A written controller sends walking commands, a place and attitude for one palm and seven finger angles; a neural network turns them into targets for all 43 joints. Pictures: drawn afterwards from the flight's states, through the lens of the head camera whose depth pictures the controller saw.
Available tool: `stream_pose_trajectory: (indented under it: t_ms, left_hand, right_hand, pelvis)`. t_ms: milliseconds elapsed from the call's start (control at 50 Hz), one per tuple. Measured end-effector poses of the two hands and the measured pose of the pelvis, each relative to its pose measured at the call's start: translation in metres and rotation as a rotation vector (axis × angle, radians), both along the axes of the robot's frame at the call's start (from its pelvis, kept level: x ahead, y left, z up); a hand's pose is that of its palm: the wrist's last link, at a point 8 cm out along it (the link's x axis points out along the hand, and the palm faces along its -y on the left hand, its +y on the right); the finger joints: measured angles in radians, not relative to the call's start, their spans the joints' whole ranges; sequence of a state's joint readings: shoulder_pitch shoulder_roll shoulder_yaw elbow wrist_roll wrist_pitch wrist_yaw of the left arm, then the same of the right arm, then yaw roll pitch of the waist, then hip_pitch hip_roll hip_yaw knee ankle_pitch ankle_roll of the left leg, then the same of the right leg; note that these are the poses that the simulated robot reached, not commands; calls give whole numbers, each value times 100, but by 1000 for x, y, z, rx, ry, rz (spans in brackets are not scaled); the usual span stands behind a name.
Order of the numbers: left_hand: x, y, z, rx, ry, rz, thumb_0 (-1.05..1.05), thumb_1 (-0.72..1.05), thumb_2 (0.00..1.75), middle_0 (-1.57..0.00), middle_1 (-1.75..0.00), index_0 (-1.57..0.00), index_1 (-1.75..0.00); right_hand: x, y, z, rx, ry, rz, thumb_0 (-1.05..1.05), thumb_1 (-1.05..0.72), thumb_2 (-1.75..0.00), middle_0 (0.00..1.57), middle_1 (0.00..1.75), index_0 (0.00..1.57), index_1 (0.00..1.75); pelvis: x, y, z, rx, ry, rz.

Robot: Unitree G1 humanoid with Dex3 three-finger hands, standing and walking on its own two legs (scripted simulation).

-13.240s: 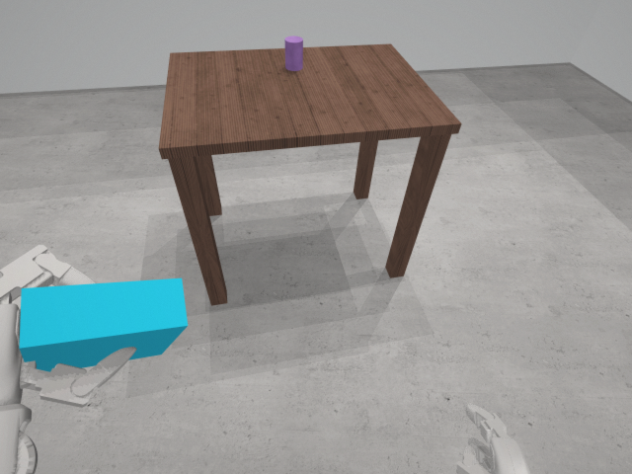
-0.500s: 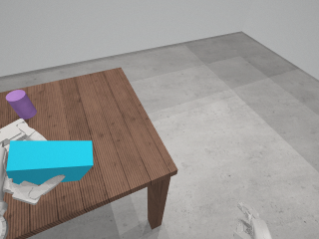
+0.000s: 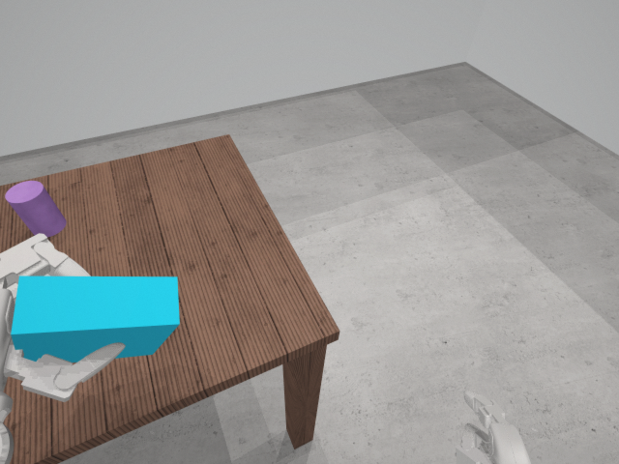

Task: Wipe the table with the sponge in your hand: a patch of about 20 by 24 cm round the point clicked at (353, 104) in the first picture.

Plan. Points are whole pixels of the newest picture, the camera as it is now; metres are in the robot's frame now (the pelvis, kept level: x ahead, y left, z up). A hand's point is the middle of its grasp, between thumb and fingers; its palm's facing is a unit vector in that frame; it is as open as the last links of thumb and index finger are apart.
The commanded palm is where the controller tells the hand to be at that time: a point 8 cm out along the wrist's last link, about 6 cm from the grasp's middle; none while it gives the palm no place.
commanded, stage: shuffle to correct the standing spot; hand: left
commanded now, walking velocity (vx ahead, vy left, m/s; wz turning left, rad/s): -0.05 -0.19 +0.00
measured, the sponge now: (121, 321) +0.22 +0.21 +0.14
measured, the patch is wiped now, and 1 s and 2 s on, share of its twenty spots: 0.00 0.00 0.00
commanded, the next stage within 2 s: none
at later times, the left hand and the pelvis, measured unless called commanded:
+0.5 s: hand (63, 318) +0.21 +0.25 +0.16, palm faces +0.30 -0.86 -0.42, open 9.2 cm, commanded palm +0.16 +0.29 +0.18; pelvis +0.00 +0.01 +0.00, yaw +0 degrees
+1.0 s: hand (67, 318) +0.21 +0.24 +0.16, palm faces +0.32 -0.86 -0.39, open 9.2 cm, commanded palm +0.16 +0.28 +0.18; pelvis +0.00 +0.00 +0.00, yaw +0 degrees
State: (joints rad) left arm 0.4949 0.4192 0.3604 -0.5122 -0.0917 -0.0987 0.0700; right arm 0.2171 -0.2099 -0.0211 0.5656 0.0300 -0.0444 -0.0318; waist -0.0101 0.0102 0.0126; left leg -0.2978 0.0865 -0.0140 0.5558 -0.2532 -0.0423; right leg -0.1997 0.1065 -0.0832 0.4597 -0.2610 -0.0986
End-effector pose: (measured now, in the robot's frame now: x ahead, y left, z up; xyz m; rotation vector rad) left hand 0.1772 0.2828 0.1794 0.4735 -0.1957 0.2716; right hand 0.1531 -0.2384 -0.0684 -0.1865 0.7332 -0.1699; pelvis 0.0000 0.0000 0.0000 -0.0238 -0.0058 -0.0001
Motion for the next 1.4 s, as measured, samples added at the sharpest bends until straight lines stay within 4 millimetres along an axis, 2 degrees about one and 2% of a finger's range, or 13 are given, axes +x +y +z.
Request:
stream_pose_trajectory:
  t_ms: [120, 300, 420, 640, 860, 1020, 1220, 1400]
  left_hand:
    - [-5, 5, -4, -39, -20, 27, -1, -43, 106, -82, -140, -82, -141]
    - [-1, 7, 2, -13, -32, 18, -1, -43, 106, -82, -141, -82, -141]
    - [1, 5, 0, -5, 1, 5, -1, -43, 106, -82, -141, -82, -141]
    - [5, 8, -2, -19, -6, 17, -1, -43, 106, -82, -141, -82, -141]
    - [4, 2, 0, -8, 1, 8, -1, -43, 106, -82, -141, -82, -141]
    - [1, 3, -5, -35, -4, 21, -1, -43, 106, -82, -141, -82, -141]
    - [4, 3, 3, -9, -19, 12, -1, -43, 106, -82, -141, -82, -141]
    - [-5, 3, -1, -13, 7, 12, -1, -43, 106, -82, -141, -82, -141]
  right_hand:
    - [-6, -2, 2, -23, 12, 1, 1, -91, -90, 20, 30, 20, 30]
    - [-7, 11, 1, 1, 18, 21, 1, -91, -90, 20, 30, 20, 30]
    - [-6, 16, -2, 20, 18, 20, 1, -91, -90, 20, 30, 20, 30]
    - [-3, 11, -1, -2, 31, 15, 1, -91, -90, 20, 30, 20, 30]
    - [5, 6, 1, 5, 3, 15, 1, -91, -90, 20, 30, 20, 30]
    - [1, 4, -1, -7, 17, 7, 1, -91, -90, 20, 30, 20, 30]
    - [-2, 9, -1, 6, 20, 12, 1, -91, -90, 20, 30, 20, 30]
    - [-5, 9, -1, 11, 8, 8, 1, -91, -90, 20, 30, 20, 30]
  pelvis:
    - [-2, 2, 0, 2, -4, 5]
    - [-4, 5, 3, -1, 4, 3]
    - [-3, 6, 3, 0, 9, 0]
    - [2, 6, 2, 2, 10, 4]
    - [2, 2, 1, -1, 9, 4]
    - [2, 2, 0, 1, 5, 6]
    - [1, 4, 2, 1, 8, 3]
    - [-3, 4, 1, 0, 6, 3]
